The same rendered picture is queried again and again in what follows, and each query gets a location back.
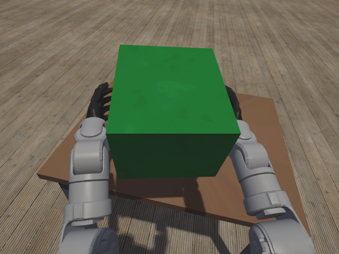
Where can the right robot hand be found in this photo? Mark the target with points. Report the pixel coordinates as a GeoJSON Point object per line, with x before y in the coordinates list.
{"type": "Point", "coordinates": [234, 102]}

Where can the carton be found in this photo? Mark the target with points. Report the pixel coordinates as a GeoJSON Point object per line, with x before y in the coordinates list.
{"type": "Point", "coordinates": [170, 114]}

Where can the left robot upper arm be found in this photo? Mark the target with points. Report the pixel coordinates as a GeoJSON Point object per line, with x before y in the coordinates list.
{"type": "Point", "coordinates": [90, 241]}

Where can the right robot upper arm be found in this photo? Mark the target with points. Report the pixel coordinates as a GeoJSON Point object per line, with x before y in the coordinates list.
{"type": "Point", "coordinates": [285, 236]}

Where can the left robot hand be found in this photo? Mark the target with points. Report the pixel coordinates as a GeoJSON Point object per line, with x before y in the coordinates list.
{"type": "Point", "coordinates": [96, 107]}

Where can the table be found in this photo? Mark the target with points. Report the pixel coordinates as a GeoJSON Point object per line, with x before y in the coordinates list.
{"type": "Point", "coordinates": [220, 197]}

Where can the robot left forearm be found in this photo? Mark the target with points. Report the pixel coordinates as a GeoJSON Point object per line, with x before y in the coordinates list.
{"type": "Point", "coordinates": [88, 200]}

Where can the robot right forearm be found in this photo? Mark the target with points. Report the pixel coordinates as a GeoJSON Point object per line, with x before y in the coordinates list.
{"type": "Point", "coordinates": [263, 195]}

